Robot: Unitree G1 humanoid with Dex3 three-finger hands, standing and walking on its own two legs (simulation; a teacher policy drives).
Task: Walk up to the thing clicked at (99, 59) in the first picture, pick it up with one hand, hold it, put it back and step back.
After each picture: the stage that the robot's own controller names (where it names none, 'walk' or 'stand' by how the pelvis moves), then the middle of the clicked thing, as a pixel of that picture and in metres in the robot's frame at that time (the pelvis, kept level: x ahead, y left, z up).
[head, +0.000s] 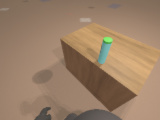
stand; (104, 51) +0.58 -0.08 +0.03
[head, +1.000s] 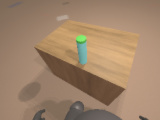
walk; (82, 51) +0.50 +0.11 +0.05
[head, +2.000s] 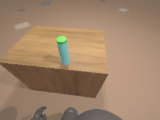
stand; (63, 52) +0.49 +0.23 +0.06
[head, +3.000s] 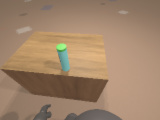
stand; (63, 58) +0.45 +0.23 +0.03
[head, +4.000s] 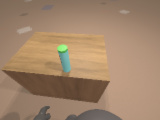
stand; (65, 60) +0.44 +0.22 +0.03
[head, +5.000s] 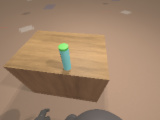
stand; (65, 58) +0.46 +0.22 +0.03
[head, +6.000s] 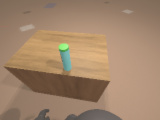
stand; (65, 58) +0.46 +0.22 +0.03
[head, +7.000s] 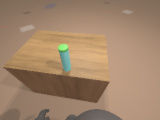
rise first; (65, 59) +0.45 +0.22 +0.03
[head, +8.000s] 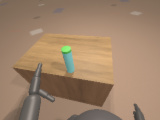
rise first; (68, 60) +0.44 +0.22 +0.03
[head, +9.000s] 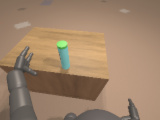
go down; (64, 56) +0.47 +0.21 +0.04
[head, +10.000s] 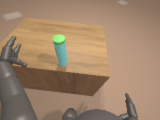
go down; (61, 52) +0.45 +0.21 +0.07
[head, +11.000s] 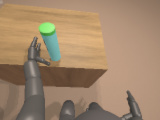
close in; (52, 45) +0.45 +0.22 +0.10
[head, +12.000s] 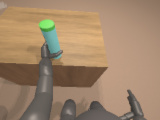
close; (52, 42) +0.48 +0.22 +0.11
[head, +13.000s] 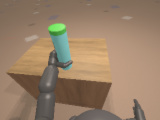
lift; (62, 50) +0.32 +0.17 +0.27
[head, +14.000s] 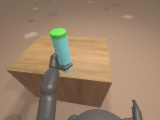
hold; (63, 53) +0.33 +0.18 +0.23
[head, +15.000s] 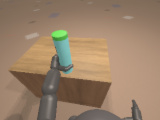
hold; (64, 55) +0.33 +0.17 +0.23
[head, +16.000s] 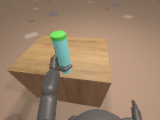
hold; (63, 55) +0.33 +0.18 +0.22
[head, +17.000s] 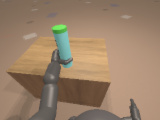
crouch; (64, 49) +0.38 +0.17 +0.23
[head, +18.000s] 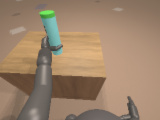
lower; (53, 35) +0.47 +0.23 +0.24
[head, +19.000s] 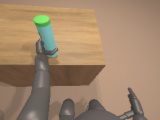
lower; (48, 39) +0.49 +0.23 +0.11
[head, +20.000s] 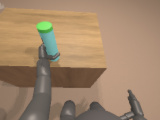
lower; (50, 44) +0.47 +0.23 +0.11
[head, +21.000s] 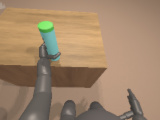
lower; (51, 44) +0.47 +0.23 +0.11
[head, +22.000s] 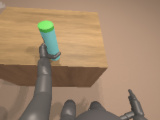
lower; (51, 44) +0.47 +0.23 +0.11
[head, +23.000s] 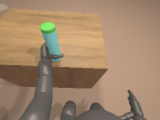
open; (53, 45) +0.47 +0.22 +0.11
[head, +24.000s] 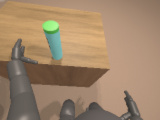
sink last; (54, 44) +0.46 +0.22 +0.10
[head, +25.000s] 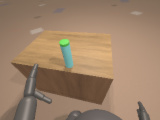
sink last; (67, 55) +0.47 +0.24 +0.08
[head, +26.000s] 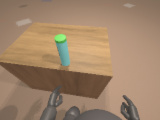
stand; (63, 52) +0.45 +0.22 +0.09
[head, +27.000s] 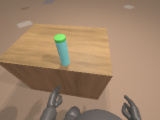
stand; (63, 51) +0.46 +0.23 +0.10
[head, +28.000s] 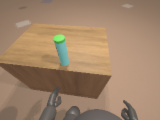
stand; (62, 52) +0.46 +0.23 +0.09
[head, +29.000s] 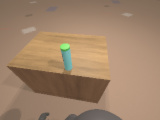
stand; (67, 58) +0.47 +0.22 +0.03
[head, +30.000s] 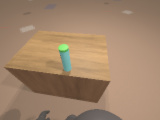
stand; (65, 59) +0.45 +0.22 +0.03
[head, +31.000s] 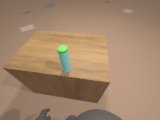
stand; (64, 60) +0.44 +0.22 +0.03
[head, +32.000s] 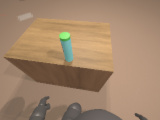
walk; (67, 48) +0.49 +0.21 +0.05
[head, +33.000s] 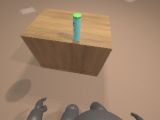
walk; (77, 28) +0.76 +0.19 +0.04
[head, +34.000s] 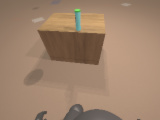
stand; (77, 20) +1.10 +0.27 +0.05
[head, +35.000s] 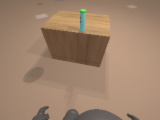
stand; (82, 21) +1.08 +0.19 +0.04
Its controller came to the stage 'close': yes
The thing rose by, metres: 0.20
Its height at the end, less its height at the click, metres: +0.00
